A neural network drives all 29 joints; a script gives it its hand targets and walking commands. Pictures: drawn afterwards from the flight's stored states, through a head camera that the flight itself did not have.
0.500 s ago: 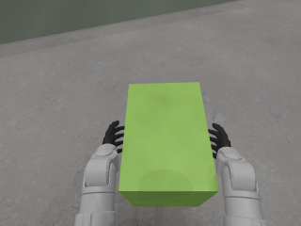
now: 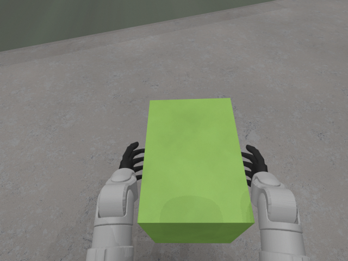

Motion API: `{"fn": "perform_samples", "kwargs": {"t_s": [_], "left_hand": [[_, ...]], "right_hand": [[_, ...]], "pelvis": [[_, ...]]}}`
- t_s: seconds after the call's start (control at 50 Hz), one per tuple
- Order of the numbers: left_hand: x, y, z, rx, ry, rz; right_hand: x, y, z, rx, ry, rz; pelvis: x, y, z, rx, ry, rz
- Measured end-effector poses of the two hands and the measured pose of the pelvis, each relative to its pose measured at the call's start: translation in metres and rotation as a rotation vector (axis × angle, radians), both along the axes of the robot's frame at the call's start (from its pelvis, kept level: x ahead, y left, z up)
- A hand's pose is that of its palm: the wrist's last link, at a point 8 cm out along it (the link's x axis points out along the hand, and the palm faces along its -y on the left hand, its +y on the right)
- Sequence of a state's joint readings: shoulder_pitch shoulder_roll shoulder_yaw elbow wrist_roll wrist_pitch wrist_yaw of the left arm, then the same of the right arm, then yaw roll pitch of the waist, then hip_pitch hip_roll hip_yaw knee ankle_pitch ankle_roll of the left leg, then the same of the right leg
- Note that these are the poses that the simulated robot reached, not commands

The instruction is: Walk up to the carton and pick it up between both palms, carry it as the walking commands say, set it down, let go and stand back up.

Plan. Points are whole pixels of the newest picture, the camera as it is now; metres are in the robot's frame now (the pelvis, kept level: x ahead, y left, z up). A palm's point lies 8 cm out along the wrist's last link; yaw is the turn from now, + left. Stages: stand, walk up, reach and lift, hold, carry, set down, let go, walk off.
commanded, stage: carry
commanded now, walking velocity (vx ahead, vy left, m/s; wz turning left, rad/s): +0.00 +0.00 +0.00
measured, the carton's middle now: (191, 173) +0.33 +0.00 -0.01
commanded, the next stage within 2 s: none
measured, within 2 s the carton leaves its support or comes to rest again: neither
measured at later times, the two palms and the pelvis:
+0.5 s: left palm (126, 162) +0.29 +0.14 +0.10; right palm (266, 166) +0.29 -0.15 +0.10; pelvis +0.00 +0.00 +0.00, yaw +0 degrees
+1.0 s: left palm (148, 159) +0.31 +0.10 +0.08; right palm (289, 192) +0.24 -0.18 +0.09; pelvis +0.00 +0.03 +0.00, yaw -16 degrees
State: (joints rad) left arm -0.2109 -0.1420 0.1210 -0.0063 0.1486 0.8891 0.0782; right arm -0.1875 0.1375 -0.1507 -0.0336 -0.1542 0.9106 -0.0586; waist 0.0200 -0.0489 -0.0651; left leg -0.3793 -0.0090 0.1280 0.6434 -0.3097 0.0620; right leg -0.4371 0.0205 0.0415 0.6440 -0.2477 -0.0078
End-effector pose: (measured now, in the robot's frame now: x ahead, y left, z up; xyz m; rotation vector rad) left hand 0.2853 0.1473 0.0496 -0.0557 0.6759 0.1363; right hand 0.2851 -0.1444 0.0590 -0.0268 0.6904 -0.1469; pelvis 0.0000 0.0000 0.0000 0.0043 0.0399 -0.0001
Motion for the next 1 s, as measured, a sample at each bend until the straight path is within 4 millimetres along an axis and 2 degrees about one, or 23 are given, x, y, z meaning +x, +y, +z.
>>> {"fn": "perform_samples", "kwargs": {"t_s": [0.04, 0.12, 0.24, 0.34, 0.4, 0.48, 0.54, 0.62, 0.78, 0.92, 1.0], "left_hand": [[0.002, 0.000, 0.006, 0.001, -0.019, 0.004], [0.004, 0.000, 0.007, 0.007, -0.024, 0.000], [0.001, 0.001, -0.009, 0.014, 0.020, -0.008], [0.001, 0.000, -0.006, 0.004, 0.012, -0.003], [0.002, -0.001, 0.006, -0.010, -0.017, 0.007], [0.001, -0.004, 0.040, -0.016, -0.091, 0.015], [-0.001, -0.004, 0.051, -0.010, -0.096, 0.017], [-0.006, -0.005, 0.045, -0.007, -0.028, -0.003], [-0.005, -0.002, 0.027, 0.012, 0.088, -0.089], [0.014, -0.026, 0.036, -0.006, 0.029, -0.187], [0.020, -0.047, 0.032, 0.006, 0.026, -0.241]], "right_hand": [[0.002, 0.000, 0.005, 0.007, -0.020, -0.002], [0.006, 0.000, 0.009, -0.002, -0.027, -0.001], [0.004, 0.001, -0.006, -0.019, 0.017, 0.011], [0.003, 0.000, -0.004, -0.008, 0.008, 0.004], [0.003, -0.002, 0.008, 0.016, -0.022, -0.011], [0.003, -0.003, 0.039, 0.053, -0.097, -0.028], [0.002, -0.004, 0.050, 0.061, -0.103, -0.029], [-0.007, -0.005, 0.045, 0.058, -0.037, -0.047], [-0.029, -0.001, 0.024, 0.071, 0.074, -0.137], [-0.037, -0.021, 0.040, 0.063, 0.008, -0.244], [-0.048, -0.039, 0.033, 0.076, 0.004, -0.299]], "pelvis": [[0.000, 0.000, 0.000, 0.000, 0.001, 0.000], [0.003, -0.001, 0.000, 0.001, 0.005, 0.000], [0.002, -0.001, 0.000, 0.001, 0.005, 0.000], [0.002, -0.001, 0.000, 0.001, 0.004, 0.000], [0.002, -0.001, 0.001, 0.001, 0.005, 0.000], [0.004, -0.002, 0.001, 0.001, 0.007, -0.001], [0.006, -0.003, 0.000, -0.002, 0.010, -0.006], [0.005, 0.000, -0.001, -0.006, 0.009, -0.019], [-0.004, 0.027, 0.000, -0.006, 0.036, -0.100], [-0.002, 0.033, 0.000, -0.015, 0.059, -0.221], [-0.001, 0.030, -0.004, 0.000, 0.059, -0.275]]}}
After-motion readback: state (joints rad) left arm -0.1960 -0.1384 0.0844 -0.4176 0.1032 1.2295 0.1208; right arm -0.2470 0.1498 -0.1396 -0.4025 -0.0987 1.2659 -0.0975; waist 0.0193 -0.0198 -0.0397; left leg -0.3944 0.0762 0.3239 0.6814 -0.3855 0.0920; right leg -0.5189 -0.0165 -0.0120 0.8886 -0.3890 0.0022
